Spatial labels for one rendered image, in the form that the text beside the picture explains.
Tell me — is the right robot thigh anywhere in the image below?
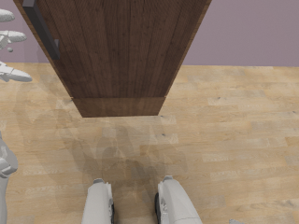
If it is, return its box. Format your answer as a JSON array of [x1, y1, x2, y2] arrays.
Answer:
[[158, 179, 203, 224]]

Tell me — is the robot right shin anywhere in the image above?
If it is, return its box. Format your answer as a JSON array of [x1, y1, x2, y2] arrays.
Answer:
[[159, 175, 173, 224]]

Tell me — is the left robot upper arm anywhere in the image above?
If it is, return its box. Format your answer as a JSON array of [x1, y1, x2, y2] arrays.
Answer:
[[0, 138, 19, 224]]

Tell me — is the robot left hand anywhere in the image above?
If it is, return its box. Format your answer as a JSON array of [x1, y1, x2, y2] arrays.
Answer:
[[0, 9, 33, 82]]

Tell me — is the cupboard door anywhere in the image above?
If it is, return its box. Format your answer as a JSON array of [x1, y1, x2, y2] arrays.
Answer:
[[18, 0, 207, 99]]

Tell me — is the handle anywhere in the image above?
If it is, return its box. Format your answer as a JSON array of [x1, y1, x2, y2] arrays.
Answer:
[[22, 0, 61, 60]]

